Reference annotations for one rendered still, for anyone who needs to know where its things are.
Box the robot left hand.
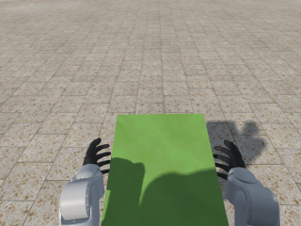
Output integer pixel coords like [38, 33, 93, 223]
[83, 137, 111, 175]

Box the robot right forearm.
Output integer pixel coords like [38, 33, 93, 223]
[226, 167, 280, 226]

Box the robot left forearm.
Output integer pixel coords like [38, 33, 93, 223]
[58, 164, 105, 226]

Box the robot right hand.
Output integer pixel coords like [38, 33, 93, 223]
[213, 139, 246, 181]

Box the carton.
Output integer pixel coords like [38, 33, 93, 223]
[101, 113, 229, 226]

